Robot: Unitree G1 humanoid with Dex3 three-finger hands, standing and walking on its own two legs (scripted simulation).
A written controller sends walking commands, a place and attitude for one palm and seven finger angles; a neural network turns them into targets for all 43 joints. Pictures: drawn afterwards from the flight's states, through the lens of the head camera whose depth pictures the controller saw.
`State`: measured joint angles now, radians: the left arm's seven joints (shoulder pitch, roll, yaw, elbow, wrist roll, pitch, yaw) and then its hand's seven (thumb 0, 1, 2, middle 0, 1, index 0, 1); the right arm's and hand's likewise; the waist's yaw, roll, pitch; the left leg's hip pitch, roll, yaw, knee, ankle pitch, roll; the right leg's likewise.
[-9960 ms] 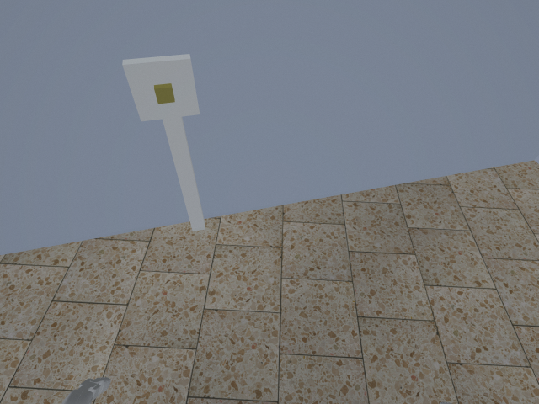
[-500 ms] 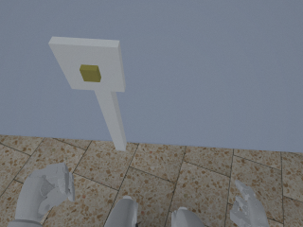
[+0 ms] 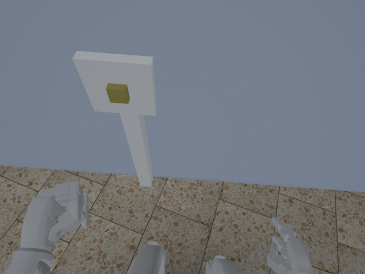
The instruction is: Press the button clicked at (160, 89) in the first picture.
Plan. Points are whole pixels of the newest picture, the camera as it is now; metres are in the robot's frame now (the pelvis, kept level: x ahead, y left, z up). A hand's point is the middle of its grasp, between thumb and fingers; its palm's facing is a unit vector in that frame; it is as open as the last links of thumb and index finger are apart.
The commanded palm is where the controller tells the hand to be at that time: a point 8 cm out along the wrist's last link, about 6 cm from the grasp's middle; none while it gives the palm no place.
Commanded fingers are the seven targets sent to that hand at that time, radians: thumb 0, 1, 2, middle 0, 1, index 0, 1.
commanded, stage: raise the hand and make a fist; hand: left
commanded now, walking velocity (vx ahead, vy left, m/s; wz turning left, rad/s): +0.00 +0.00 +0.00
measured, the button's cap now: (118, 92) +0.53 +0.21 +0.05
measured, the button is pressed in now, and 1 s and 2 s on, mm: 0 0 0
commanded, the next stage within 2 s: aim a knuckle at the button in 0.48 s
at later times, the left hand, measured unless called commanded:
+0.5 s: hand (88, 207) +0.23 +0.20 +0.04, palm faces +0.00 -1.00 -0.06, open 3.1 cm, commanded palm +0.21 +0.26 +0.05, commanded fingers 0.00 0.90 0.90 -1.30 -1.50 -1.30 -1.50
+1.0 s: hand (103, 173) +0.31 +0.19 +0.04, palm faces +0.00 -1.00 -0.06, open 3.1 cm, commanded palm +0.29 +0.25 +0.04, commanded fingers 0.00 0.90 0.90 -1.30 -1.50 -1.30 -1.50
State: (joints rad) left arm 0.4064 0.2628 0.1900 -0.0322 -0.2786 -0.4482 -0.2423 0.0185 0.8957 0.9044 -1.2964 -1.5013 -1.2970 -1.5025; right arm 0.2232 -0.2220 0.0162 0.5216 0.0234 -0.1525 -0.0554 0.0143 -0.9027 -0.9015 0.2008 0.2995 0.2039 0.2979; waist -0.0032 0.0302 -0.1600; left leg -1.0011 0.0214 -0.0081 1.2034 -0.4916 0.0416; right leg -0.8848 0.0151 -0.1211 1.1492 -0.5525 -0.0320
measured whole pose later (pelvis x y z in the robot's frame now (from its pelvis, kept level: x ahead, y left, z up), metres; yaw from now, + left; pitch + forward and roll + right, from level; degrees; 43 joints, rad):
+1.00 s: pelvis +0.01 -0.01 +0.00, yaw -1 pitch +19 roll -3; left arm 0.10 0.28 0.21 0.20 -0.26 -0.37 -0.23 0.02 0.90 0.90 -1.30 -1.50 -1.30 -1.50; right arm 0.24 -0.25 0.02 0.54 0.02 -0.11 -0.04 0.01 -0.90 -0.90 0.20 0.30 0.20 0.30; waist -0.03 0.03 -0.17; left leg -1.03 0.03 0.01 1.20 -0.51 0.03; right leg -0.92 0.02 -0.10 1.16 -0.57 -0.04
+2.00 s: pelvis +0.01 +0.00 -0.01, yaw -3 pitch +23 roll -3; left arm -0.49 0.34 0.32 0.83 -0.16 -0.48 -0.19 0.02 0.90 0.90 -1.29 -1.50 -1.30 -1.50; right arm 0.30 -0.25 0.01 0.62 0.01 0.04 -0.01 0.01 -0.91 -0.90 0.20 0.30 0.20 0.30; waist -0.09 0.03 -0.16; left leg -1.12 0.04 0.04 1.22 -0.50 0.05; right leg -1.04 0.03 -0.07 1.19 -0.55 -0.03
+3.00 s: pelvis +0.01 +0.00 -0.01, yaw -3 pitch +24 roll -3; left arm -0.64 0.38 0.33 0.97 -0.14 -0.51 -0.19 0.01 0.90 0.91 -1.30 -1.50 -1.30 -1.50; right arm 0.30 -0.26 0.01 0.64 0.00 0.07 -0.01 0.01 -0.91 -0.90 0.20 0.30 0.20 0.30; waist -0.11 0.03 -0.16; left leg -1.16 0.04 0.03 1.24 -0.51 0.04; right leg -1.07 0.03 -0.08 1.20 -0.56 -0.03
